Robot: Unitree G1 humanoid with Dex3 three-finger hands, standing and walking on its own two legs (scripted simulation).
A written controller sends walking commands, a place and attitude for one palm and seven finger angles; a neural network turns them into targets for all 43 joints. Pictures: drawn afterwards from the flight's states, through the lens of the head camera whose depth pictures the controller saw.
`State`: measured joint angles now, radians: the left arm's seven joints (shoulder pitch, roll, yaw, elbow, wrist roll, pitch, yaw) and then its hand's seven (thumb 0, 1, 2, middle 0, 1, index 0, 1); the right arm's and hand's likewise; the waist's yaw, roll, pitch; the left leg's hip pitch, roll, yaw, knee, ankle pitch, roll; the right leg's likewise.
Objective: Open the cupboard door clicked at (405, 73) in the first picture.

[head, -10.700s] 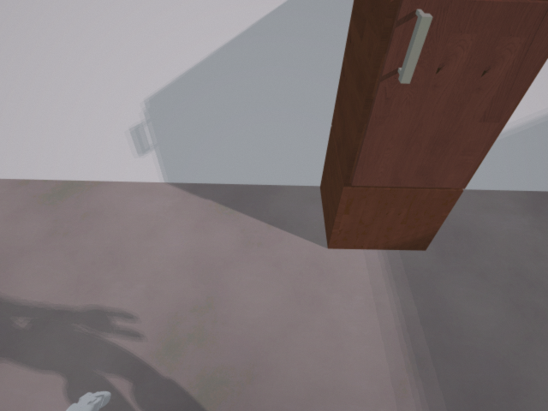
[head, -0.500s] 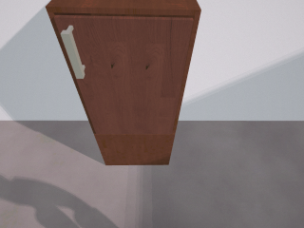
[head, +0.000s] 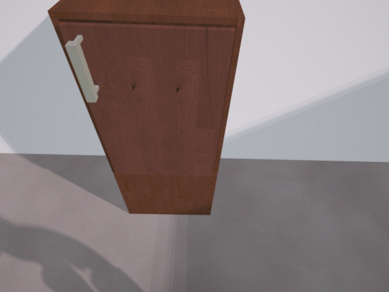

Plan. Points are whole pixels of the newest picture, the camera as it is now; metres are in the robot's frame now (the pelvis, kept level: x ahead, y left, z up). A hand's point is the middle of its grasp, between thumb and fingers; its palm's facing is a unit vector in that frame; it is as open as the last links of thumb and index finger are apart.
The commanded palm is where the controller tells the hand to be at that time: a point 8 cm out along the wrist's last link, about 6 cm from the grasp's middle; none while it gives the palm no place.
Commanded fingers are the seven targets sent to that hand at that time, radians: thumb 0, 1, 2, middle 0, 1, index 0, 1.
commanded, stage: shuffle to correct the standing spot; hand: left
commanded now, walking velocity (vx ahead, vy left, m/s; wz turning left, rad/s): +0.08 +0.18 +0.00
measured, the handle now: (86, 69) +0.57 +0.32 +0.15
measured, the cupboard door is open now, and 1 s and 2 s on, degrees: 0 0 0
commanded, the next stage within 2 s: come to a stop and stand still in 0.34 s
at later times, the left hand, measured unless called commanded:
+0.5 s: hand out of the picture +0.07 +0.23 -0.17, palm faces +0.05 -0.98 -0.21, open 7.4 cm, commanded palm none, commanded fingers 0.00 0.90 0.90 -0.20 -0.30 -0.20 -0.30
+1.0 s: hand out of the picture +0.09 +0.24 -0.18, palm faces +0.07 -0.98 -0.21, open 7.3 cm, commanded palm none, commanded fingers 0.00 0.90 0.90 -0.20 -0.30 -0.20 -0.30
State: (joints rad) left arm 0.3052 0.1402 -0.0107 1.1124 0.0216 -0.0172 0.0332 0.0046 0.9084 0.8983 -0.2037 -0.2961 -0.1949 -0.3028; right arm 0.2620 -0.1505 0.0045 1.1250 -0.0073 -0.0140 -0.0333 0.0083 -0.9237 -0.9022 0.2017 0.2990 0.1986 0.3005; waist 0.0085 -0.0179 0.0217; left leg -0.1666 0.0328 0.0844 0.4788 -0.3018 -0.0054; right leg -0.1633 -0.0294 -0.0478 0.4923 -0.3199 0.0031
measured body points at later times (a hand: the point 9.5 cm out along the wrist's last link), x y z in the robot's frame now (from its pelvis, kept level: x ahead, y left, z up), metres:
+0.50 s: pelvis +0.04 +0.05 +0.00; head +0.07 +0.05 +0.45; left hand +0.07 +0.28 -0.16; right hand +0.02 -0.16 -0.16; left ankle -0.01 +0.11 -0.74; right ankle +0.02 -0.06 -0.68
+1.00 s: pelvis +0.03 +0.05 -0.01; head +0.04 +0.07 +0.44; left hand +0.09 +0.29 -0.17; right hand +0.07 -0.18 -0.16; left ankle +0.03 +0.18 -0.74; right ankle +0.08 -0.04 -0.74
